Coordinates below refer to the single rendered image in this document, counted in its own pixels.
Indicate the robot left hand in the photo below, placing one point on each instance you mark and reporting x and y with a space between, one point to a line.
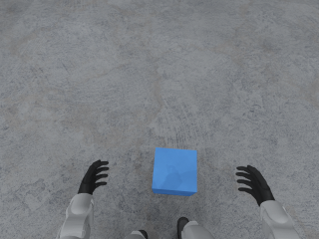
88 184

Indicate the right robot thigh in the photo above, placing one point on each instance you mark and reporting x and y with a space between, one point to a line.
196 231

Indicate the left robot forearm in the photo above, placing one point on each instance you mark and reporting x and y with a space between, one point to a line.
79 218

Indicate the right robot forearm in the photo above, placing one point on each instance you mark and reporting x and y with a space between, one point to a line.
276 222

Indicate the carton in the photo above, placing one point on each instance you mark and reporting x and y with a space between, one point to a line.
175 171

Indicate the robot right hand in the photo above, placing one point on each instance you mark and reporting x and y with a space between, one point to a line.
260 189

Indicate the right robot foot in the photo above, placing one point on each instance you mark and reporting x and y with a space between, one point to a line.
181 222

